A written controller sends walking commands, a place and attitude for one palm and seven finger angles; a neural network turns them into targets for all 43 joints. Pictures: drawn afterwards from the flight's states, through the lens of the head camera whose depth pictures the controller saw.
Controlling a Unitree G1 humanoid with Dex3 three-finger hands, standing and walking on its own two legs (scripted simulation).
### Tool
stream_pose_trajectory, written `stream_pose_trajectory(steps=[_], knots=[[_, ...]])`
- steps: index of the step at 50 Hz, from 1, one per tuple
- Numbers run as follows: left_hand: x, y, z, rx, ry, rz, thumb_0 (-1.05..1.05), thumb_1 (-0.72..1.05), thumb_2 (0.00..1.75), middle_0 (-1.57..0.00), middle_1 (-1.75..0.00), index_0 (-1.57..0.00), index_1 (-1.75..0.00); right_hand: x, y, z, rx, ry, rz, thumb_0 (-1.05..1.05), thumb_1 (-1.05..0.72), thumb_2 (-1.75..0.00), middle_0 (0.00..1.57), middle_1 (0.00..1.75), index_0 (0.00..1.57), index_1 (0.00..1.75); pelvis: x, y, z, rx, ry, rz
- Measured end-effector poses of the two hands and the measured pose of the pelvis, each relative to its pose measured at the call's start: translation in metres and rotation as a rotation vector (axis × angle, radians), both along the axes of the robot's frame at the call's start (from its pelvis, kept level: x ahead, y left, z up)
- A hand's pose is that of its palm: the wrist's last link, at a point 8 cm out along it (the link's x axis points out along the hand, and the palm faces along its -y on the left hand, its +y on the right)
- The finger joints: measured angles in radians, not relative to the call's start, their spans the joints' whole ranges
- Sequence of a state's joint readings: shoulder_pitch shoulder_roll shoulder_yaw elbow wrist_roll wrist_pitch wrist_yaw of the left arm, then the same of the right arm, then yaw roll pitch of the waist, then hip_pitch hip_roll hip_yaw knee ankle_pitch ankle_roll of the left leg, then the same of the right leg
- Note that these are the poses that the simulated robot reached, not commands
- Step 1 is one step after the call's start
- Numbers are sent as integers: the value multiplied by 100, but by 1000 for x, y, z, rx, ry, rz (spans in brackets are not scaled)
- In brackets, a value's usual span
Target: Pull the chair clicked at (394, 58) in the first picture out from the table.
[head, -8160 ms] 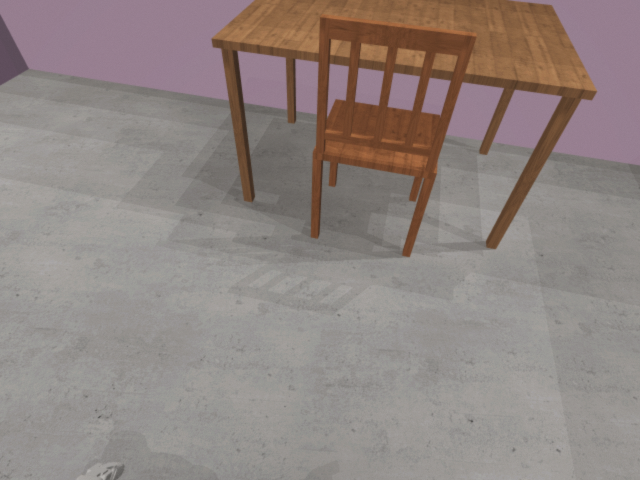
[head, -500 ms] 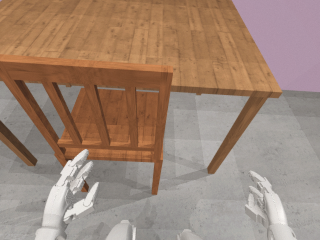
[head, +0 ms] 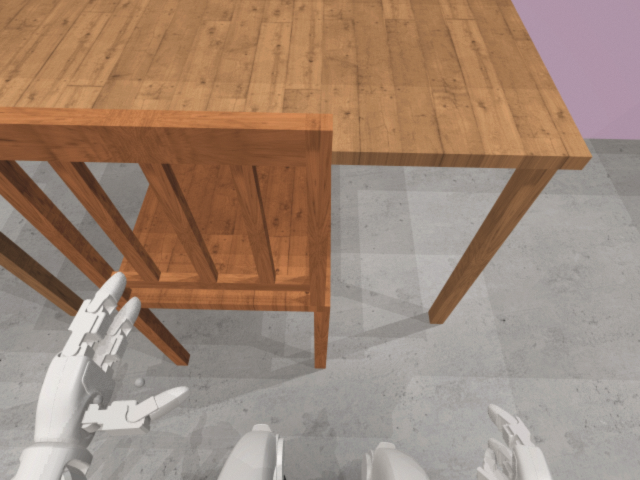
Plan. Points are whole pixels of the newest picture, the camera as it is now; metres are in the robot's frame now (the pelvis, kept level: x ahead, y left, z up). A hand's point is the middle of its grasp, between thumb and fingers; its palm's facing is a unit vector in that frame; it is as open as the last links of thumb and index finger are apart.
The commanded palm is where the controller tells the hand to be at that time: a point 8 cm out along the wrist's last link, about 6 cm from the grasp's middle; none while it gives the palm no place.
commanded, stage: raise the hand toward the chair's back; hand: left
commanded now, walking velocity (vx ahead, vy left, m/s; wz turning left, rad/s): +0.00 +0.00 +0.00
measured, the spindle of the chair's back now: (187, 230) +0.44 +0.22 +0.00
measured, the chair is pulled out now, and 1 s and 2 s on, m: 0.00 0.00 0.00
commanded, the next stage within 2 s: aim the fingers beside a spindle in 1.20 s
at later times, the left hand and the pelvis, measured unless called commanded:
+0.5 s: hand (107, 378) +0.22 +0.23 +0.05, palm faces +0.02 -1.00 -0.06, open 16.7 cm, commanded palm +0.20 +0.29 +0.05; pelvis -0.01 +0.03 +0.00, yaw +0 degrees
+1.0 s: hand (106, 356) +0.24 +0.24 +0.06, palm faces +0.02 -1.00 -0.07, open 16.9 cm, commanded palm +0.22 +0.29 +0.06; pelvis +0.00 +0.03 +0.01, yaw +0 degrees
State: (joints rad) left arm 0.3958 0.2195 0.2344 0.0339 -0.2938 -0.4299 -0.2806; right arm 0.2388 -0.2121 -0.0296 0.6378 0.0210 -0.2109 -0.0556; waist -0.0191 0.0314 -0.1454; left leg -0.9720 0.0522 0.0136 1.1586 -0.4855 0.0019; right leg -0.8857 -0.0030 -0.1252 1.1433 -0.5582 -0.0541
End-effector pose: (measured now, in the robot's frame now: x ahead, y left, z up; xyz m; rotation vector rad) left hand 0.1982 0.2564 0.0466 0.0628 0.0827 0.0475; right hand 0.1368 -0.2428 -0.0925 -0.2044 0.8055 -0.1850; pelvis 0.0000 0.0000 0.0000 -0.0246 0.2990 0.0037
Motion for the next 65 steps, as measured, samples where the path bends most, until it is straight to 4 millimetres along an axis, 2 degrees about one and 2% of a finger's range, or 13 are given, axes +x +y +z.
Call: stream_pose_trajectory(steps=[4,8,19,24,28,38,45,65], knots=[[0,3,-6,-3,-1,-22,1,-4,49,-11,-16,-11,-15,0,-9,6,-49,-3,-6,2,-90,-89,20,30,21,30,0,7,-1,-5,4,-1],[1,6,-6,-12,-16,-30,0,-13,45,-10,-14,-10,-14,11,-7,15,-75,-40,2,2,-90,-90,20,30,20,30,0,13,-1,-10,2,-1],[0,23,5,-10,-52,-20,0,-38,35,-8,-10,-8,-10,48,39,33,-30,-143,108,1,-90,-90,20,30,20,30,-3,28,2,-29,-14,13],[1,29,7,-3,-48,-24,-1,-45,32,-7,-9,-7,-9,51,57,34,-7,-150,145,1,-90,-89,20,30,21,30,-5,33,4,-34,-20,17],[4,35,9,2,-52,-22,-1,-48,31,-7,-9,-7,-8,46,62,32,-3,-130,154,1,-90,-89,21,30,21,30,-6,36,5,-37,-22,18],[17,44,15,9,-55,-33,-1,-50,30,-7,-9,-7,-8,22,48,31,-34,-60,107,1,-90,-89,21,30,21,30,-3,38,9,-39,-26,15],[22,40,14,4,-41,-37,-1,-50,30,-6,-9,-6,-8,14,35,34,-50,-45,75,1,-90,-89,21,30,21,30,-1,37,12,-35,-25,9],[22,24,15,5,-54,-24,-1,-50,30,-7,-9,-7,-8,33,31,29,-16,-73,96,1,-90,-89,20,30,21,30,3,22,11,-24,-20,12]])
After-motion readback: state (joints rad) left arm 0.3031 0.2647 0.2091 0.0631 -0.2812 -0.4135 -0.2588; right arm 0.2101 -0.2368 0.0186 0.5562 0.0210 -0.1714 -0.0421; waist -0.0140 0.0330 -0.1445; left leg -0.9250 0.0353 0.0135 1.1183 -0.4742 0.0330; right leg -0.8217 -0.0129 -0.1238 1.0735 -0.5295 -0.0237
